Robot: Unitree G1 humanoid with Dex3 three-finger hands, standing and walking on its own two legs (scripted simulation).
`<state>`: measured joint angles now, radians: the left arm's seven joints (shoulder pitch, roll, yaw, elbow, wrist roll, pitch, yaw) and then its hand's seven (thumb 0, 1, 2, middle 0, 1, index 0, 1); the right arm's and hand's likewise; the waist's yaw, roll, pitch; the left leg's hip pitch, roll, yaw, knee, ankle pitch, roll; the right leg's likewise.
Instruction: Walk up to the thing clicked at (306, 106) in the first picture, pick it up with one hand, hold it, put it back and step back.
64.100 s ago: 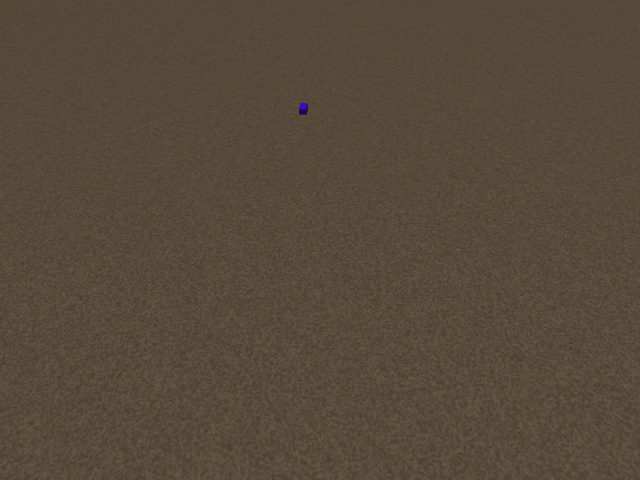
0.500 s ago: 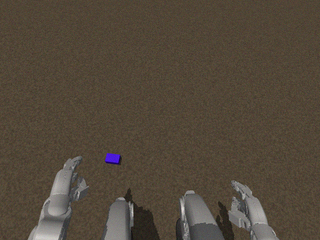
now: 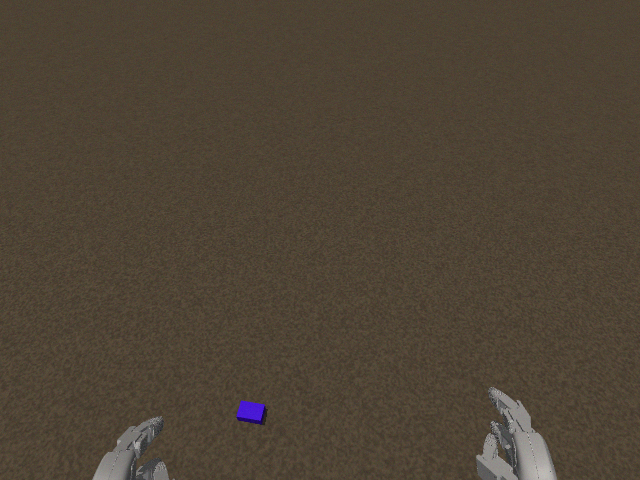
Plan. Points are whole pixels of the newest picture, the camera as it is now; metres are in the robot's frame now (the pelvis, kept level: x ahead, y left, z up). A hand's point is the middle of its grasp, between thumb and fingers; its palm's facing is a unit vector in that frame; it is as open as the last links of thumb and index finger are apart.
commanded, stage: home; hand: left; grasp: from above
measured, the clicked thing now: (251, 412) +0.48 +0.18 -0.70
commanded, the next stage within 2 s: stand in 1.94 s
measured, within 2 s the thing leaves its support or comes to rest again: neither
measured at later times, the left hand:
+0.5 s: hand out of the picture +0.16 +0.18 -0.04, palm faces +0.04 -0.98 -0.19, open 7.4 cm
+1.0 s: hand out of the picture +0.16 +0.17 -0.04, palm faces +0.04 -0.98 -0.19, open 7.4 cm
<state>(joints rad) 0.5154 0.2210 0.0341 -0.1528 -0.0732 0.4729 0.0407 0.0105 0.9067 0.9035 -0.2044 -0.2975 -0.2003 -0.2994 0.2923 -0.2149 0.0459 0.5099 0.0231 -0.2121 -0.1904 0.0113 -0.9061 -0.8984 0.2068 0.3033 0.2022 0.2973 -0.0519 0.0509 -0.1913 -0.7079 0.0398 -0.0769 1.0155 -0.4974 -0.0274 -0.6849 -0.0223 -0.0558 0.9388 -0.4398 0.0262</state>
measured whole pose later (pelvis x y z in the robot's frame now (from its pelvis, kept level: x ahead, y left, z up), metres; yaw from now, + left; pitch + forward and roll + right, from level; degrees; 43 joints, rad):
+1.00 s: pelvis +0.00 +0.00 +0.00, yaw +0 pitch +9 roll -2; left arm 0.50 0.22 0.03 -0.14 -0.06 0.46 0.02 0.01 0.91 0.90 -0.20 -0.30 -0.20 -0.30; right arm 0.29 -0.22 0.03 0.56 0.01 -0.27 -0.19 0.01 -0.90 -0.90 0.21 0.30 0.20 0.30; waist -0.04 0.04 -0.16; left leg -0.68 0.04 -0.07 1.01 -0.50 -0.03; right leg -0.67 -0.02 -0.05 0.95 -0.44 0.02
